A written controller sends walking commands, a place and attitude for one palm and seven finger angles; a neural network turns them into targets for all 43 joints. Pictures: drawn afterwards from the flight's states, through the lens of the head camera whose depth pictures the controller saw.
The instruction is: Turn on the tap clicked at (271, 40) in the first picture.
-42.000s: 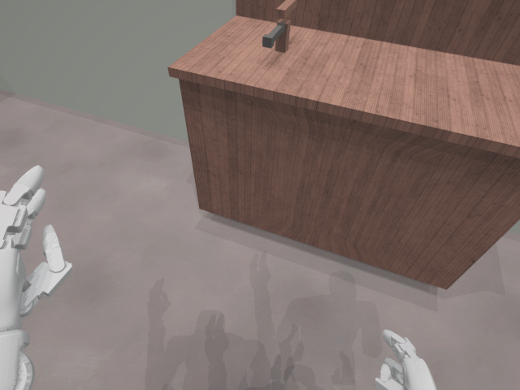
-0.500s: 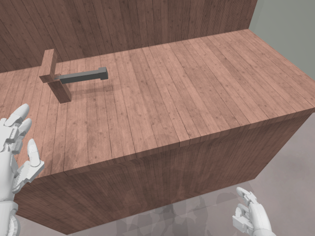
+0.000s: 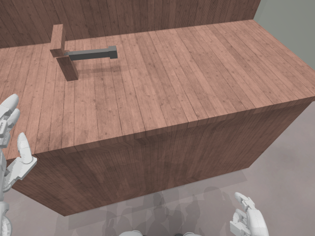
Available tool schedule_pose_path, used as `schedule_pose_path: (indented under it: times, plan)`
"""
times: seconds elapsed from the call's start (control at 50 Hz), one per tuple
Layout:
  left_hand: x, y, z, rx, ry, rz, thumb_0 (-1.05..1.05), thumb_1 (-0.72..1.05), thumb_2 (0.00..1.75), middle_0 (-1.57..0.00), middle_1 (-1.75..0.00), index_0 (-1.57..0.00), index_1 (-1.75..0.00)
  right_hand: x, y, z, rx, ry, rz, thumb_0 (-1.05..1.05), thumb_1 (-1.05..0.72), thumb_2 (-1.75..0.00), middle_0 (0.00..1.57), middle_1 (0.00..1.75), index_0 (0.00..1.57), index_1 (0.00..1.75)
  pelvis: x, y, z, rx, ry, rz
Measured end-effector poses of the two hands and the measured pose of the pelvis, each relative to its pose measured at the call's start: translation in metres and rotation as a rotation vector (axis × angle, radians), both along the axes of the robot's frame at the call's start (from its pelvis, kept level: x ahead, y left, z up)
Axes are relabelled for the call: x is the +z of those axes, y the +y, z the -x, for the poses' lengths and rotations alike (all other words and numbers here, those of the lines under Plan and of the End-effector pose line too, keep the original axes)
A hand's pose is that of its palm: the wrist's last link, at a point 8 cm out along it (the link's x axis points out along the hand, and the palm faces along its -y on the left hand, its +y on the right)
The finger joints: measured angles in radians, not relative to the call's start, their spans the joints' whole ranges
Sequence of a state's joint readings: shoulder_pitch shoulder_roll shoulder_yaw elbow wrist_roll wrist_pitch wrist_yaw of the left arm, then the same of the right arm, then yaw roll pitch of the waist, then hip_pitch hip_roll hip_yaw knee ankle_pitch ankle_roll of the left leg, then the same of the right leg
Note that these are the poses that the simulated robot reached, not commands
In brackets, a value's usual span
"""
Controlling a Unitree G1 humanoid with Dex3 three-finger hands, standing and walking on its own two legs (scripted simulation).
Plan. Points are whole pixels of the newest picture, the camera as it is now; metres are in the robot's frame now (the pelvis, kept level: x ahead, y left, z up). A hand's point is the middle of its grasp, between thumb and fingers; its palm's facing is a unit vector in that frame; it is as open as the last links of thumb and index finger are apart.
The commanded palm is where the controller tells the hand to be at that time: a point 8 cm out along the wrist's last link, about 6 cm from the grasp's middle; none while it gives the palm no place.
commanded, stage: step back with the hand held close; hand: left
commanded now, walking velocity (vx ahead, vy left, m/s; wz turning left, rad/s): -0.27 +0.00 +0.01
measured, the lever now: (113, 52) +0.61 +0.19 +0.12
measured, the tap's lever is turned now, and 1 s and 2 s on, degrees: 86 86 86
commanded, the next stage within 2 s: stop stepping back and stand still in 0.64 s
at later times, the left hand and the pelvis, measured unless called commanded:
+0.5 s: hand (1, 207) +0.14 +0.25 +0.16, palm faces +0.38 -0.81 -0.45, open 7.4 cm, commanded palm +0.08 +0.28 +0.19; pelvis -0.07 -0.01 +0.00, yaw +2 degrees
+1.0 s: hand out of the picture -0.01 +0.19 +0.15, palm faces +0.34 -0.83 -0.44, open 7.4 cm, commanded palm -0.07 +0.24 +0.19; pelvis -0.22 -0.05 -0.01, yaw +2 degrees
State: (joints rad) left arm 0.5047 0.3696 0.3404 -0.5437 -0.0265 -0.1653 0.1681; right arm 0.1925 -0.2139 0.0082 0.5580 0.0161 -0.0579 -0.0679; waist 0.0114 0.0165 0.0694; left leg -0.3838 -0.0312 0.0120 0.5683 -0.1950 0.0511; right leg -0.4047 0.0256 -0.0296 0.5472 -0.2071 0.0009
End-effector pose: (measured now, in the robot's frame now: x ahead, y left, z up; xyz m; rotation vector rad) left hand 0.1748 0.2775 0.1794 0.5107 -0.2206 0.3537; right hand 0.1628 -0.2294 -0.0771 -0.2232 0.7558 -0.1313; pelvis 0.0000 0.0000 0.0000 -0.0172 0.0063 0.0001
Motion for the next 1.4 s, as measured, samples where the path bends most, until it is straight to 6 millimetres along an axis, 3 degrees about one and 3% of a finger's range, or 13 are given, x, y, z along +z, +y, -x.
schedule_pose_path:
  times: [0.14, 0.3, 0.46, 0.54, 0.64, 0.72, 0.82, 0.98, 1.04, 1.12, 1.2, 1.28, 1.4]
  plan:
    - [0.009, -0.005, 0.009, 0.023, -0.043, -0.025, 0.02, 0.89, 0.90, -0.21, -0.30, -0.21, -0.31, -0.004, 0.004, -0.001, 0.039, 0.000, -0.026, 0.01, -0.90, -0.90, 0.20, 0.30, 0.20, 0.30, -0.001, -0.010, 0.006, 0.012, 0.008, -0.009]
    - [-0.001, -0.025, 0.024, -0.066, -0.022, 0.047, 0.02, 0.89, 0.90, -0.21, -0.30, -0.21, -0.31, 0.004, -0.011, 0.006, 0.014, -0.004, -0.012, 0.01, -0.90, -0.90, 0.20, 0.30, 0.20, 0.30, -0.001, -0.016, 0.027, 0.037, 0.016, -0.008]
    - [0.000, 0.004, 0.065, -0.040, -0.019, -0.021, 0.02, 0.88, 0.90, -0.22, -0.30, -0.21, -0.31, 0.012, -0.008, 0.033, 0.012, -0.013, 0.056, 0.01, -0.90, -0.90, 0.20, 0.30, 0.20, 0.30, -0.002, -0.005, 0.062, 0.055, 0.034, -0.036]
    - [0.009, 0.008, 0.088, 0.019, -0.028, -0.010, 0.02, 0.89, 0.90, -0.21, -0.30, -0.21, -0.31, 0.013, 0.005, 0.056, 0.041, -0.031, 0.007, 0.01, -0.90, -0.90, 0.20, 0.30, 0.20, 0.30, 0.005, -0.009, 0.079, 0.023, 0.017, -0.018]
    - [0.017, -0.017, 0.107, 0.016, -0.069, 0.029, 0.02, 0.89, 0.90, -0.21, -0.30, -0.20, -0.30, 0.006, 0.010, 0.088, 0.072, -0.041, -0.070, 0.01, -0.90, -0.90, 0.20, 0.30, 0.20, 0.30, 0.006, -0.022, 0.106, -0.003, 0.002, -0.012]
    - [0.009, -0.047, 0.120, -0.036, -0.037, 0.029, 0.02, 0.89, 0.90, -0.21, -0.30, -0.20, -0.30, -0.006, -0.004, 0.115, 0.069, -0.042, -0.107, 0.01, -0.90, -0.89, 0.20, 0.30, 0.21, 0.30, 0.000, -0.038, 0.135, -0.011, -0.008, 0.007]
    - [0.001, -0.071, 0.151, -0.122, 0.054, 0.020, 0.02, 0.89, 0.90, -0.21, -0.30, -0.21, -0.31, 0.000, -0.036, 0.160, -0.017, -0.008, -0.088, 0.01, -0.90, -0.89, 0.21, 0.30, 0.21, 0.30, 0.006, -0.049, 0.169, -0.011, 0.009, -0.043]
    - [-0.007, -0.051, 0.215, -0.050, 0.042, 0.005, 0.02, 0.88, 0.90, -0.22, -0.30, -0.21, -0.31, 0.006, -0.083, 0.231, -0.080, 0.005, 0.070, 0.01, -0.90, -0.90, 0.20, 0.30, 0.20, 0.30, -0.006, -0.048, 0.209, 0.037, 0.031, -0.028]
    - [-0.006, -0.039, 0.234, 0.008, 0.005, 0.023, 0.02, 0.88, 0.90, -0.22, -0.30, -0.21, -0.31, 0.006, -0.086, 0.253, -0.080, 0.019, 0.089, 0.01, -0.90, -0.90, 0.20, 0.30, 0.20, 0.30, -0.004, -0.047, 0.223, 0.030, -0.004, -0.047]
    - [0.010, -0.036, 0.249, 0.076, -0.036, 0.017, 0.02, 0.89, 0.90, -0.21, -0.30, -0.21, -0.31, 0.002, -0.078, 0.273, -0.079, 0.011, 0.025, 0.01, -0.90, -0.90, 0.20, 0.30, 0.20, 0.30, 0.005, -0.050, 0.225, 0.048, -0.015, -0.033]
    - [0.019, -0.045, 0.252, 0.093, -0.075, 0.015, 0.02, 0.89, 0.90, -0.21, -0.30, -0.20, -0.30, -0.014, -0.065, 0.277, -0.032, 0.041, -0.037, 0.01, -0.90, -0.90, 0.20, 0.30, 0.20, 0.30, 0.004, -0.059, 0.228, 0.055, -0.029, -0.024]
    - [0.002, -0.061, 0.247, 0.062, -0.050, 0.025, 0.02, 0.89, 0.90, -0.21, -0.30, -0.20, -0.30, -0.034, -0.060, 0.267, 0.004, 0.048, -0.078, 0.01, -0.90, -0.90, 0.20, 0.30, 0.20, 0.30, -0.009, -0.069, 0.240, 0.054, -0.055, -0.008]
    - [-0.007, -0.081, 0.248, -0.034, 0.017, 0.067, 0.02, 0.89, 0.90, -0.21, -0.30, -0.20, -0.31, -0.013, -0.063, 0.255, 0.000, 0.016, -0.080, 0.01, -0.90, -0.90, 0.20, 0.30, 0.20, 0.30, -0.001, -0.074, 0.248, 0.040, -0.056, -0.023]
